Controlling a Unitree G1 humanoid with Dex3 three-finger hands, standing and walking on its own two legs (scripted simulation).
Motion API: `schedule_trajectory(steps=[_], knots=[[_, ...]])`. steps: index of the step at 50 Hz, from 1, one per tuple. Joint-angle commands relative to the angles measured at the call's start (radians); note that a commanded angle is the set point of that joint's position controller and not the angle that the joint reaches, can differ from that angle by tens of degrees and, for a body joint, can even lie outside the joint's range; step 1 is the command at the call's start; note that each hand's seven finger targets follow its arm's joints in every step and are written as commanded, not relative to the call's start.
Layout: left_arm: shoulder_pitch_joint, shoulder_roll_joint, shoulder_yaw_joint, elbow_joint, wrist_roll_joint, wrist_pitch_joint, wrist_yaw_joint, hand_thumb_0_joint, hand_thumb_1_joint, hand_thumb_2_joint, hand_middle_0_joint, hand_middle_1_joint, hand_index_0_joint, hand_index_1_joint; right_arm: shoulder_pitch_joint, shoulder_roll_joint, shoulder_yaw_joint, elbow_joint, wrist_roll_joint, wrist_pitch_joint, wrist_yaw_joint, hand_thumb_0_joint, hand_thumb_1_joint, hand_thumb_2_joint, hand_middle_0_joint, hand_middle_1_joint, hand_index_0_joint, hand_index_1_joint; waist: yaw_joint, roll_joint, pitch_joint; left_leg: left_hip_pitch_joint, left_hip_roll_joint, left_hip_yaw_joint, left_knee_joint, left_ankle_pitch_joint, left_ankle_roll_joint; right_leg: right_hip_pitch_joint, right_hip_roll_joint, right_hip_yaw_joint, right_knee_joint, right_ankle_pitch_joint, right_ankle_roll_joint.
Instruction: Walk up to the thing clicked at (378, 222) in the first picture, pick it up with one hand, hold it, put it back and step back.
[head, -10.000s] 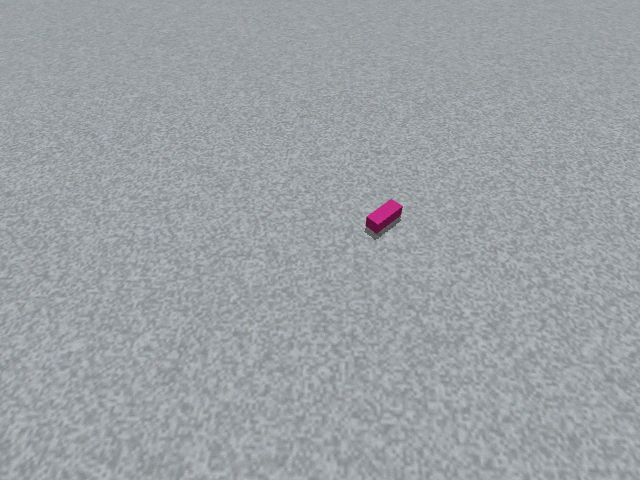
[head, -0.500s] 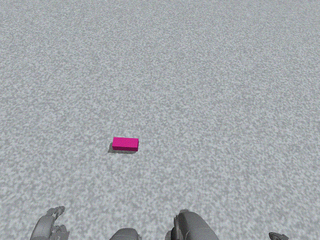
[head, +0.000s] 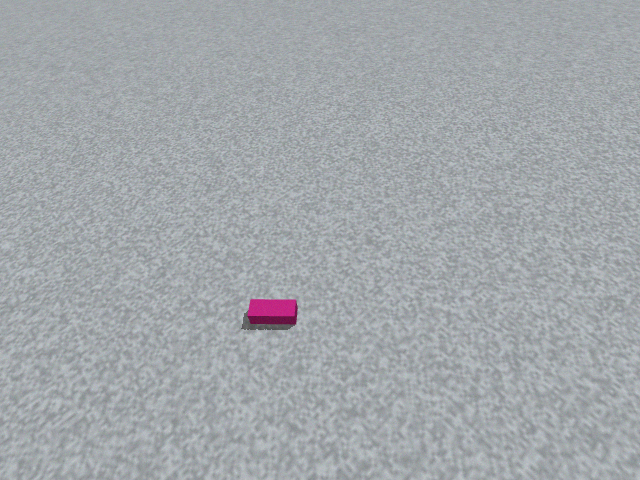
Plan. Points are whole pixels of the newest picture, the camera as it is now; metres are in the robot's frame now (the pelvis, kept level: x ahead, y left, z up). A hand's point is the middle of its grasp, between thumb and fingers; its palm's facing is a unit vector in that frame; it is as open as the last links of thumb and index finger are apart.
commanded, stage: walk up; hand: left
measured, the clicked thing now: (273, 311) +0.74 +0.26 -0.73
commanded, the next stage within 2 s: stand in 0.88 s
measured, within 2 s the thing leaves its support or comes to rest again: neither
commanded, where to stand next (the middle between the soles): +0.37 +0.03 m, yaw +0 degrees
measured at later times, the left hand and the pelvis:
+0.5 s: hand out of the picture +0.11 +0.26 -0.14, palm faces +0.02 -0.94 -0.34, open 7.4 cm; pelvis +0.02 +0.01 +0.00, yaw +0 degrees
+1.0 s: hand out of the picture +0.12 +0.26 -0.14, palm faces +0.01 -0.94 -0.34, open 7.4 cm; pelvis +0.03 +0.01 +0.02, yaw +0 degrees
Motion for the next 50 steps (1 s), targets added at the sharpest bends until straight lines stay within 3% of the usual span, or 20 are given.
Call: schedule_trajectory(steps=[1, 2, 3, 4, 5, 8, 12, 13, 14, 15, 16, 17, 18, 20, 22, 24, 27, 29, 42, 50], knots=[[-0.089, 0.257, 0.052, -0.091, -0.017, -0.004, 0.015, 0.0, 0.9, 0.9, -0.2, -0.3, -0.2, -0.3, -0.021, -0.144, -0.045, -0.068, -0.004, -0.056, -0.011, 0.0, -0.9, -0.9, 0.2, 0.3, 0.2, 0.3, -0.026, -0.215, -0.06, 0.169, -0.028, 0.045, -0.289, 0.223, 0.021, -0.045, -0.146, 0.114, -0.044, 0.389, -0.113], [-0.083, 0.221, 0.04, -0.095, -0.023, -0.003, 0.016, 0.0, 0.9, 0.9, -0.2, -0.3, -0.2, -0.3, 0.015, -0.177, -0.059, -0.058, -0.009, -0.063, -0.017, 0.0, -0.9, -0.9, 0.2, 0.3, 0.2, 0.3, -0.04, -0.13, -0.105, 0.269, 0.056, -0.082, -0.299, 0.32, 0.058, -0.105, -0.095, 0.069, 0.071, 0.382, -0.074], [-0.081, 0.173, 0.025, -0.102, -0.039, 0.0, 0.016, 0.0, 0.9, 0.9, -0.2, -0.3, -0.2, -0.3, 0.013, -0.229, -0.066, -0.065, -0.012, -0.069, -0.022, 0.0, -0.9, -0.9, 0.2, 0.3, 0.2, 0.3, -0.037, 0.037, -0.151, 0.312, 0.227, -0.329, -0.347, 0.347, 0.147, -0.205, 0.018, -0.017, 0.218, 0.174, -0.025], [-0.099, 0.207, 0.04, -0.078, -0.042, 0.01, 0.022, 0.0, 0.9, 0.9, -0.2, -0.3, -0.2, -0.3, 0.002, -0.26, -0.068, -0.066, -0.009, -0.068, -0.02, 0.0, -0.9, -0.9, 0.2, 0.3, 0.2, 0.3, -0.028, 0.042, -0.123, 0.191, 0.306, -0.421, -0.372, 0.179, 0.239, -0.178, 0.022, 0.006, 0.246, -0.196, -0.036], [-0.092, 0.24, 0.042, -0.074, -0.037, 0.013, 0.021, 0.0, 0.9, 0.9, -0.2, -0.3, -0.2, -0.3, -0.02, -0.278, -0.075, -0.061, -0.01, -0.064, -0.018, 0.0, -0.9, -0.9, 0.2, 0.3, 0.2, 0.3, -0.027, 0.066, -0.087, 0.123, 0.315, -0.424, -0.398, 0.035, 0.265, -0.167, -0.005, 0.035, 0.275, -0.256, -0.046], [-0.084, 0.222, 0.037, -0.055, -0.031, 0.006, 0.008, 0.0, 0.9, 0.9, -0.2, -0.3, -0.2, -0.3, -0.082, -0.203, -0.05, -0.079, -0.019, -0.061, -0.019, 0.0, -0.9, -0.9, 0.2, 0.3, 0.2, 0.3, -0.012, 0.099, -0.014, 0.088, 0.215, -0.27, -0.398, 0.059, 0.179, -0.195, -0.029, 0.036, 0.17, -0.184, -0.048], [-0.024, 0.194, 0.038, 0.008, -0.024, -0.01, 0.014, 0.0, 0.9, 0.9, -0.2, -0.3, -0.2, -0.3, -0.132, -0.173, -0.033, -0.076, 0.003, -0.045, -0.015, 0.0, -0.9, -0.9, 0.2, 0.3, 0.2, 0.3, 0.027, 0.108, -0.065, 0.009, 0.14, -0.127, -0.263, 0.205, 0.105, 0.058, 0.022, -0.046, -0.177, 0.118, -0.035], [-0.017, 0.215, 0.044, 0.019, -0.015, -0.014, 0.02, 0.0, 0.9, 0.9, -0.2, -0.3, -0.2, -0.3, -0.135, -0.146, -0.025, -0.08, 0.015, -0.041, -0.015, 0.0, -0.9, -0.9, 0.2, 0.3, 0.2, 0.3, 0.037, 0.06, -0.093, -0.035, 0.117, -0.105, -0.213, 0.193, 0.072, 0.131, 0.004, 0.003, -0.179, 0.161, -0.047], [-0.006, 0.245, 0.054, 0.022, -0.005, -0.019, 0.025, 0.0, 0.9, 0.9, -0.2, -0.3, -0.2, -0.3, -0.137, -0.121, -0.015, -0.087, 0.021, -0.041, -0.016, 0.0, -0.9, -0.9, 0.2, 0.3, 0.2, 0.3, 0.043, -0.013, -0.102, -0.104, 0.079, -0.077, -0.142, 0.166, 0.044, 0.18, -0.065, 0.115, -0.217, 0.123, -0.072], [-0.032, 0.297, 0.061, 0.014, -0.001, -0.023, 0.027, 0.0, 0.9, 0.9, -0.2, -0.3, -0.2, -0.3, -0.133, -0.096, -0.011, -0.081, 0.023, -0.038, -0.017, 0.0, -0.9, -0.9, 0.2, 0.3, 0.2, 0.3, 0.033, -0.11, -0.07, -0.15, -0.009, -0.057, -0.063, 0.031, 0.013, 0.107, -0.203, 0.32, -0.3, -0.035, -0.133], [-0.133, 0.336, 0.061, -0.012, 0.002, -0.023, 0.022, 0.0, 0.9, 0.9, -0.2, -0.3, -0.2, -0.3, -0.09, -0.116, -0.021, -0.056, 0.016, -0.03, -0.022, 0.0, -0.9, -0.9, 0.2, 0.3, 0.2, 0.3, -0.001, -0.152, -0.033, -0.05, -0.017, -0.03, 0.048, -0.091, 0.01, -0.074, -0.315, 0.401, -0.351, -0.216, -0.207], [-0.224, 0.32, 0.057, -0.042, 0.003, -0.021, 0.018, 0.0, 0.9, 0.9, -0.2, -0.3, -0.2, -0.3, -0.037, -0.138, -0.03, -0.024, 0.007, -0.031, -0.02, 0.0, -0.9, -0.9, 0.2, 0.3, 0.2, 0.3, -0.039, -0.145, 0.011, 0.035, 0.025, -0.019, 0.051, -0.058, 0.003, -0.186, -0.324, 0.387, -0.338, -0.252, -0.226], [-0.261, 0.293, 0.05, -0.053, 0.0, -0.019, 0.016, 0.0, 0.9, 0.9, -0.2, -0.3, -0.2, -0.3, -0.01, -0.14, -0.03, -0.007, 0.008, -0.038, -0.017, 0.0, -0.9, -0.9, 0.2, 0.3, 0.2, 0.3, -0.062, -0.147, 0.008, 0.064, 0.028, -0.018, -0.051, -0.036, 0.014, -0.172, -0.274, 0.303, -0.294, -0.167, -0.198], [-0.254, 0.233, 0.035, -0.034, -0.013, -0.019, 0.015, 0.0, 0.9, 0.9, -0.2, -0.3, -0.2, -0.3, -0.023, -0.134, -0.024, 0.01, 0.004, -0.054, -0.016, 0.0, -0.9, -0.9, 0.2, 0.3, 0.2, 0.3, -0.056, -0.13, -0.021, 0.112, 0.042, -0.054, -0.232, 0.218, 0.037, -0.118, -0.167, 0.138, -0.197, 0.127, -0.106], [-0.215, 0.21, 0.029, -0.017, -0.029, -0.02, 0.011, 0.0, 0.9, 0.9, -0.2, -0.3, -0.2, -0.3, -0.059, -0.155, -0.024, 0.003, -0.001, -0.07, -0.021, 0.0, -0.9, -0.9, 0.2, 0.3, 0.2, 0.3, -0.018, -0.09, -0.097, 0.137, 0.121, -0.143, -0.283, 0.473, 0.071, -0.019, -0.08, 0.047, -0.076, 0.342, -0.052], [-0.18, 0.221, 0.03, 0.018, -0.034, -0.016, 0.011, 0.0, 0.9, 0.9, -0.2, -0.3, -0.2, -0.3, -0.128, -0.167, -0.014, -0.004, 0.006, -0.071, -0.02, 0.0, -0.9, -0.9, 0.2, 0.3, 0.2, 0.3, 0.02, -0.075, -0.074, 0.058, 0.124, -0.149, -0.257, 0.438, 0.08, 0.043, -0.067, 0.044, -0.144, 0.205, -0.043], [-0.208, 0.231, 0.031, 0.034, -0.031, -0.013, 0.015, 0.0, 0.9, 0.9, -0.2, -0.3, -0.2, -0.3, -0.115, -0.156, -0.014, 0.018, 0.008, -0.068, -0.025, 0.0, -0.9, -0.9, 0.2, 0.3, 0.2, 0.3, -0.006, -0.054, -0.116, 0.108, 0.094, -0.076, -0.246, 0.545, 0.054, 0.099, -0.097, 0.049, -0.128, 0.372, -0.061], [-0.21, 0.222, 0.026, 0.034, -0.035, -0.011, 0.016, 0.0, 0.9, 0.9, -0.2, -0.3, -0.2, -0.3, -0.102, -0.161, -0.015, 0.033, 0.008, -0.067, -0.029, 0.0, -0.9, -0.9, 0.2, 0.3, 0.2, 0.3, -0.008, -0.011, -0.147, 0.145, 0.1, -0.077, -0.244, 0.622, 0.057, 0.104, -0.093, 0.027, -0.116, 0.401, -0.058], [-0.251, 0.223, 0.014, 0.084, -0.026, -0.005, 0.016, 0.0, 0.9, 0.9, -0.2, -0.3, -0.2, -0.3, -0.2, -0.141, -0.009, 0.056, 0.007, -0.054, -0.026, 0.0, -0.9, -0.9, 0.2, 0.3, 0.2, 0.3, -0.005, -0.049, -0.119, 0.141, 0.091, -0.072, -0.296, 0.469, 0.048, 0.121, -0.105, 0.029, -0.207, 0.34, -0.044], [-0.247, 0.213, -0.008, 0.128, -0.026, 0.0, 0.014, 0.0, 0.9, 0.9, -0.2, -0.3, -0.2, -0.3, -0.202, -0.154, 0.005, 0.087, 0.014, -0.062, -0.03, 0.0, -0.9, -0.9, 0.2, 0.3, 0.2, 0.3, -0.019, -0.043, -0.148, 0.241, 0.121, -0.074, -0.339, 0.605, 0.03, 0.131, -0.112, 0.039, -0.249, 0.424, -0.027]])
